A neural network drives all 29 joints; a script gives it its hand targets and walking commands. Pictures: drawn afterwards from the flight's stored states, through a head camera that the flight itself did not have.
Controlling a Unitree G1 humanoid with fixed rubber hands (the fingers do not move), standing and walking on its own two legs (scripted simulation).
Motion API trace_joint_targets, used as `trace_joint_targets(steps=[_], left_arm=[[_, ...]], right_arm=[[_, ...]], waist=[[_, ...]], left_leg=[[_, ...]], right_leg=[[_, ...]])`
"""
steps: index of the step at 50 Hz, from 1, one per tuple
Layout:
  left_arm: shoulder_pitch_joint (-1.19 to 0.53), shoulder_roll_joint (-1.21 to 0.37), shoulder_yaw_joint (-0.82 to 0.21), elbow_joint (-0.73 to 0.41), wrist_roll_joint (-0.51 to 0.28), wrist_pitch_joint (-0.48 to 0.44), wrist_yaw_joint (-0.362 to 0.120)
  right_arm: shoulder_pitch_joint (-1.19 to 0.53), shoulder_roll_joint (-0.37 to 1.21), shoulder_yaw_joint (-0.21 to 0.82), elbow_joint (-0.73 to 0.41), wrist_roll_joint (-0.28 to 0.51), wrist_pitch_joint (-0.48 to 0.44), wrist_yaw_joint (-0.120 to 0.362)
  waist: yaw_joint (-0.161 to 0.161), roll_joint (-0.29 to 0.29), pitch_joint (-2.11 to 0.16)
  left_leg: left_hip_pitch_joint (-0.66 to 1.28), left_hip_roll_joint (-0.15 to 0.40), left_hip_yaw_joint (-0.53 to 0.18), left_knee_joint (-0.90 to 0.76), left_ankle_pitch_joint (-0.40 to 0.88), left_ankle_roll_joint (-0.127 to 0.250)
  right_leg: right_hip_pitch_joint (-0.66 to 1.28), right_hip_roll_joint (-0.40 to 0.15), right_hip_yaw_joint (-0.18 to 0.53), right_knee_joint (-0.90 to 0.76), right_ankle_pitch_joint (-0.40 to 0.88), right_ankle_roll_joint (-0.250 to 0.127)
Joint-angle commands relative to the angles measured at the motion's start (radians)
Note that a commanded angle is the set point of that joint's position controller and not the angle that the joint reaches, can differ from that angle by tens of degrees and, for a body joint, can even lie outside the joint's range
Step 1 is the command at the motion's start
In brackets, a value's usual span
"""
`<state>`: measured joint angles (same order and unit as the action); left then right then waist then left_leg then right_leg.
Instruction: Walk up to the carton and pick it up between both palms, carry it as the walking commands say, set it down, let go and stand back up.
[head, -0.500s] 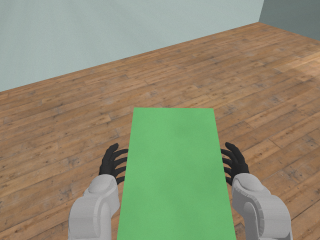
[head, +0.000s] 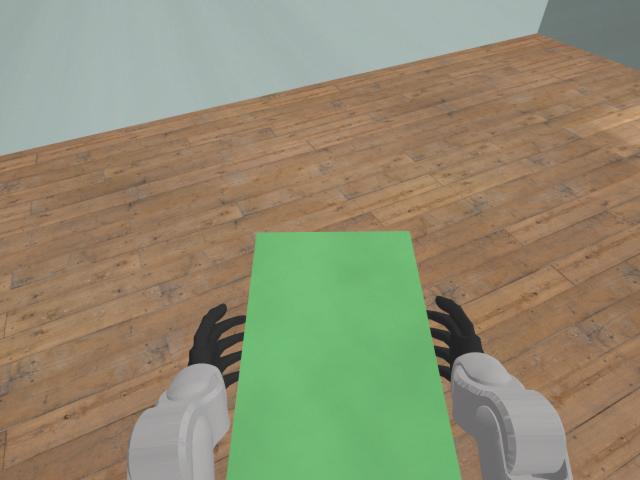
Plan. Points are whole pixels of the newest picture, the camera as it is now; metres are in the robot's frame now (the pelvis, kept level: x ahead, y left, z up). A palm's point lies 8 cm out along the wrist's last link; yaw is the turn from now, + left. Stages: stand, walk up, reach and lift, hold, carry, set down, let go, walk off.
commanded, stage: carry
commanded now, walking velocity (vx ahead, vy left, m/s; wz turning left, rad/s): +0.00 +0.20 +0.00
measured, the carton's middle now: (334, 381) +0.26 +0.02 +0.01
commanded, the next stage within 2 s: none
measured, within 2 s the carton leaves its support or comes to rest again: neither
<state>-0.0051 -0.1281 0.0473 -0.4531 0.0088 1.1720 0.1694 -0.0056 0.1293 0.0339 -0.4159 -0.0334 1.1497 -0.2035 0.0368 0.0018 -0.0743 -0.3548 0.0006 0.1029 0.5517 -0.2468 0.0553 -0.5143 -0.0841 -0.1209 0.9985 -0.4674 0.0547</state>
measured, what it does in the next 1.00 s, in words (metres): steps to the left: right foot, then left foot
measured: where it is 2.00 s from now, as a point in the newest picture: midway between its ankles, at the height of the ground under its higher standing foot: outside the picture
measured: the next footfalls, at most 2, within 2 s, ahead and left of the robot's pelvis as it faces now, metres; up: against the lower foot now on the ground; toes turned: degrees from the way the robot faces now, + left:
right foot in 0.10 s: +0.03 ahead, -0.09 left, +0.00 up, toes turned -11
left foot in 0.40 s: +0.01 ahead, +0.25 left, +0.00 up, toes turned +6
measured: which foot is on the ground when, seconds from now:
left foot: down 0.00-0.10, up 0.12-0.38, down 0.40-0.70, up 0.72-0.96, down 0.98-1.00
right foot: up 0.00-0.08, down 0.10-0.42, up 0.44-0.68, down 0.70-1.00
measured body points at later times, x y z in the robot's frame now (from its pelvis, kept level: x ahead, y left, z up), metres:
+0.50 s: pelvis -0.07 +0.14 +0.00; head -0.07 +0.15 +0.45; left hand +0.18 +0.29 +0.07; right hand +0.18 +0.00 +0.07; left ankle -0.03 +0.25 -0.73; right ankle -0.04 -0.03 -0.70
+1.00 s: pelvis -0.14 +0.29 -0.01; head -0.13 +0.30 +0.44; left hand +0.12 +0.43 +0.08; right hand +0.11 +0.14 +0.08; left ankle -0.11 +0.43 -0.74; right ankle -0.09 +0.10 -0.73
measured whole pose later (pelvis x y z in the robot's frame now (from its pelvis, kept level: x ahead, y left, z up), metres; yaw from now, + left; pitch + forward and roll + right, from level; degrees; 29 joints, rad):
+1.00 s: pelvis -0.14 +0.29 -0.01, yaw +1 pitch +3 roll +2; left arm -0.02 -0.13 0.00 -0.50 0.01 1.12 0.17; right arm -0.01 0.13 0.00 -0.52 -0.01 1.15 -0.21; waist -0.04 -0.04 -0.04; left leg -0.37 0.03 0.08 0.54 -0.24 -0.02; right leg -0.41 -0.24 -0.10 0.57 -0.18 0.12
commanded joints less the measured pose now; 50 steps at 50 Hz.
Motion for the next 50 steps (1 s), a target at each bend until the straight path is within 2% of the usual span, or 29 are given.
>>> trace_joint_targets(steps=[1,3,4,5,6,7,8,11,12,19,20,21,22,23,24,28,31,32,34,35,36,37,38,40,41,43,46,49,50], left_arm=[[-0.500,-0.879,-0.668,-0.169,-0.326,-0.054,-0.150],[-0.482,-0.911,-0.678,-0.169,-0.337,-0.059,-0.150],[-0.476,-0.904,-0.661,-0.177,-0.337,-0.061,-0.151],[-0.407,-0.889,-0.624,-0.130,-0.317,-0.059,-0.151],[-0.378,-0.866,-0.599,-0.107,-0.304,-0.057,-0.151],[-0.414,-0.867,-0.618,-0.127,-0.315,-0.060,-0.152],[-0.361,-0.878,-0.592,-0.073,-0.281,-0.064,-0.145],[-0.407,-0.925,-0.607,-0.137,-0.291,-0.091,-0.156],[-0.447,-0.922,-0.601,-0.169,-0.290,-0.102,-0.154],[-0.352,-0.846,-0.609,-0.204,-0.247,-0.081,-0.121],[-0.358,-0.822,-0.604,-0.214,-0.238,-0.074,-0.116],[-0.347,-0.788,-0.596,-0.205,-0.230,-0.062,-0.110],[-0.304,-0.759,-0.579,-0.157,-0.211,-0.050,-0.111],[-0.363,-0.776,-0.617,-0.201,-0.236,-0.043,-0.119],[-0.403,-0.806,-0.631,-0.197,-0.246,-0.041,-0.125],[-0.518,-0.903,-0.690,-0.177,-0.320,-0.051,-0.147],[-0.531,-0.924,-0.691,-0.189,-0.341,-0.053,-0.153],[-0.507,-0.916,-0.694,-0.208,-0.341,-0.056,-0.152],[-0.434,-0.911,-0.642,-0.141,-0.316,-0.050,-0.147],[-0.388,-0.891,-0.615,-0.099,-0.308,-0.048,-0.148],[-0.387,-0.880,-0.601,-0.110,-0.306,-0.050,-0.151],[-0.383,-0.886,-0.600,-0.104,-0.306,-0.053,-0.155],[-0.359,-0.901,-0.593,-0.060,-0.284,-0.060,-0.150],[-0.417,-0.905,-0.603,-0.126,-0.287,-0.067,-0.152],[-0.437,-0.920,-0.615,-0.122,-0.286,-0.073,-0.154],[-0.443,-0.923,-0.622,-0.166,-0.287,-0.087,-0.149],[-0.409,-0.902,-0.596,-0.195,-0.269,-0.091,-0.136],[-0.372,-0.849,-0.618,-0.208,-0.250,-0.064,-0.120],[-0.331,-0.832,-0.603,-0.180,-0.236,-0.056,-0.116]], right_arm=[[-0.422,0.881,0.492,-0.178,0.223,-0.055,0.138],[-0.438,0.898,0.515,-0.222,0.234,-0.064,0.133],[-0.380,0.901,0.517,-0.190,0.229,-0.058,0.125],[-0.397,0.880,0.537,-0.217,0.235,-0.057,0.119],[-0.404,0.878,0.544,-0.206,0.235,-0.050,0.118],[-0.402,0.872,0.539,-0.208,0.234,-0.045,0.120],[-0.421,0.895,0.567,-0.210,0.256,-0.043,0.130],[-0.520,0.959,0.620,-0.278,0.304,-0.071,0.142],[-0.545,0.980,0.624,-0.275,0.317,-0.079,0.147],[-0.401,0.910,0.613,-0.245,0.314,-0.040,0.152],[-0.412,0.890,0.592,-0.239,0.314,-0.036,0.153],[-0.342,0.884,0.574,-0.173,0.298,-0.018,0.153],[-0.343,0.845,0.559,-0.179,0.287,-0.017,0.154],[-0.348,0.858,0.527,-0.178,0.278,-0.024,0.154],[-0.349,0.867,0.525,-0.187,0.268,-0.027,0.156],[-0.412,0.898,0.489,-0.183,0.250,-0.055,0.164],[-0.437,0.916,0.500,-0.207,0.241,-0.062,0.151],[-0.416,0.905,0.509,-0.229,0.245,-0.064,0.147],[-0.428,0.897,0.534,-0.228,0.253,-0.056,0.135],[-0.385,0.866,0.528,-0.204,0.236,-0.051,0.127],[-0.413,0.881,0.547,-0.216,0.242,-0.050,0.124],[-0.416,0.886,0.563,-0.211,0.247,-0.042,0.125],[-0.479,0.881,0.581,-0.262,0.266,-0.044,0.132],[-0.525,0.932,0.597,-0.247,0.291,-0.051,0.142],[-0.535,0.944,0.599,-0.242,0.298,-0.059,0.151],[-0.492,0.967,0.612,-0.235,0.314,-0.063,0.162],[-0.527,0.948,0.630,-0.289,0.331,-0.057,0.160],[-0.406,0.903,0.586,-0.234,0.304,-0.035,0.154],[-0.379,0.886,0.569,-0.207,0.293,-0.025,0.153]], waist=[[-0.036,0.181,-0.249],[-0.024,0.128,-0.288],[-0.019,0.066,-0.335],[-0.010,-0.034,-0.321],[-0.012,-0.240,-0.300],[-0.019,-0.347,-0.303],[-0.011,-0.264,-0.305],[-0.021,-0.118,-0.271],[-0.024,-0.143,-0.272],[-0.041,-0.236,-0.304],[-0.039,-0.139,-0.311],[-0.034,-0.019,-0.299],[-0.030,0.152,-0.275],[-0.061,0.280,-0.238],[-0.055,0.241,-0.210],[-0.042,0.197,-0.235],[-0.047,0.154,-0.245],[-0.046,0.176,-0.261],[-0.024,0.080,-0.277],[-0.016,0.018,-0.316],[-0.009,-0.214,-0.303],[-0.018,-0.351,-0.268],[-0.014,-0.311,-0.249],[-0.014,-0.098,-0.195],[-0.022,-0.062,-0.226],[-0.030,-0.126,-0.241],[-0.024,-0.251,-0.278],[-0.041,-0.161,-0.297],[-0.034,-0.071,-0.325]], left_leg=[[0.227,0.186,-0.113,-0.079,0.472,0.142],[0.224,0.179,-0.116,-0.026,0.477,0.145],[0.134,0.172,-0.104,0.008,0.387,0.112],[-0.038,0.137,-0.085,0.067,0.298,0.057],[-0.251,0.049,-0.041,0.209,-0.026,-0.017],[-0.325,0.013,-0.065,0.393,-0.300,-0.046],[-0.303,0.026,-0.151,0.524,-0.264,-0.040],[-0.276,0.053,-0.134,0.479,-0.127,-0.054],[-0.277,0.038,-0.100,0.411,-0.098,-0.064],[0.049,-0.004,0.028,-0.113,-0.047,-0.071],[0.119,-0.019,0.049,-0.204,-0.038,-0.067],[0.209,0.061,-0.045,-0.259,-0.036,-0.053],[0.278,0.252,-0.271,-0.263,0.127,-0.002],[0.223,0.309,-0.357,-0.242,0.153,0.114],[0.160,0.309,-0.331,-0.249,0.142,0.150],[0.156,0.210,-0.131,-0.169,0.151,0.105],[0.144,0.220,-0.171,-0.174,0.108,0.149],[0.142,0.224,-0.175,-0.174,0.080,0.151],[0.088,0.196,-0.141,-0.128,0.078,0.113],[-0.015,0.168,-0.110,-0.056,0.095,0.065],[-0.205,0.097,-0.070,0.088,0.015,0.001],[-0.321,0.039,-0.035,0.290,-0.201,-0.057],[-0.311,0.027,-0.120,0.450,-0.251,-0.055],[-0.274,0.040,-0.157,0.508,-0.153,-0.051],[-0.257,0.053,-0.138,0.479,-0.129,-0.058],[-0.203,0.048,-0.096,0.306,-0.101,-0.073],[-0.090,0.005,-0.004,0.140,-0.123,-0.091],[0.090,-0.024,0.062,-0.183,-0.042,-0.087],[0.189,0.025,0.002,-0.222,0.015,-0.072]], right_leg=[[-0.007,0.010,0.000,-0.155,-0.004,-0.011],[0.125,0.046,-0.051,-0.380,0.076,-0.008],[0.279,-0.003,-0.020,-0.525,0.194,-0.026],[0.465,-0.108,0.092,-0.593,0.303,-0.060],[0.609,-0.326,0.337,-0.589,0.742,-0.112],[0.570,-0.496,0.466,-0.632,0.863,-0.231],[0.500,-0.521,0.500,-0.647,0.827,-0.289],[0.449,-0.351,0.230,-0.603,0.725,-0.186],[0.470,-0.300,0.159,-0.591,0.715,-0.145],[0.344,-0.247,0.090,-0.515,0.467,-0.052],[0.297,-0.216,0.060,-0.465,0.372,-0.027],[0.205,-0.142,-0.005,-0.340,0.230,-0.001],[-0.010,-0.062,-0.050,-0.185,-0.006,0.044],[-0.098,0.007,-0.034,-0.066,-0.186,0.042],[-0.091,0.000,0.025,0.067,-0.155,0.024],[-0.072,0.005,0.044,0.107,0.000,0.001],[0.007,0.025,-0.011,-0.128,-0.015,-0.010],[0.050,0.020,-0.006,-0.187,0.006,-0.020],[0.222,0.025,-0.027,-0.515,0.117,-0.043],[0.396,-0.056,0.045,-0.615,0.189,-0.070],[0.546,-0.240,0.260,-0.637,0.315,-0.106],[0.530,-0.453,0.476,-0.719,0.499,-0.192],[0.403,-0.503,0.508,-0.720,0.534,-0.281],[0.360,-0.405,0.347,-0.708,0.552,-0.239],[0.376,-0.361,0.258,-0.659,0.583,-0.207],[0.410,-0.274,0.132,-0.594,0.653,-0.135],[0.376,-0.264,0.115,-0.592,0.590,-0.106],[0.344,-0.211,0.044,-0.468,0.505,-0.041],[0.286,-0.166,0.002,-0.383,0.416,-0.006]])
